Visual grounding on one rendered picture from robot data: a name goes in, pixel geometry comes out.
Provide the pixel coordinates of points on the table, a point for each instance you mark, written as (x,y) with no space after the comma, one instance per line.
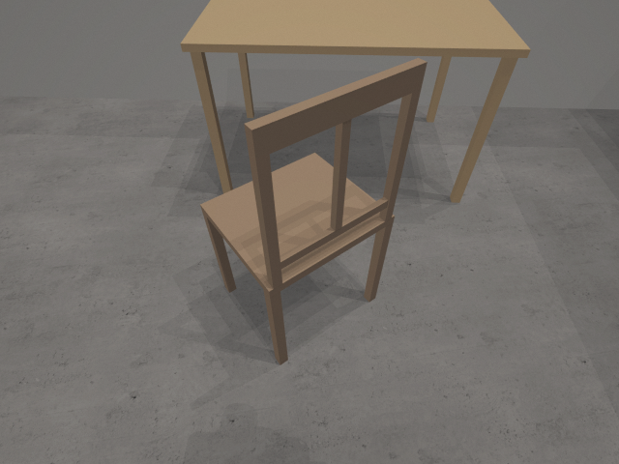
(447,28)

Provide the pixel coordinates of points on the chair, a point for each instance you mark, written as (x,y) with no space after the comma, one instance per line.
(285,224)

